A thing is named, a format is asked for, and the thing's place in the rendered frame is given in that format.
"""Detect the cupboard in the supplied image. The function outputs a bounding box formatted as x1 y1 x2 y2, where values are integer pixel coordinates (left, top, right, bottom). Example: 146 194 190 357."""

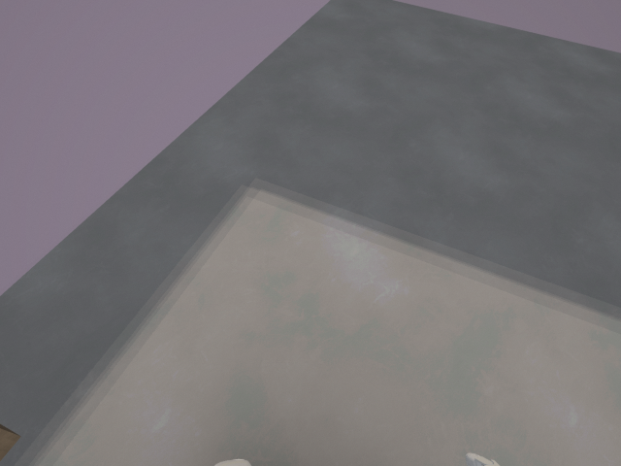
0 424 21 461

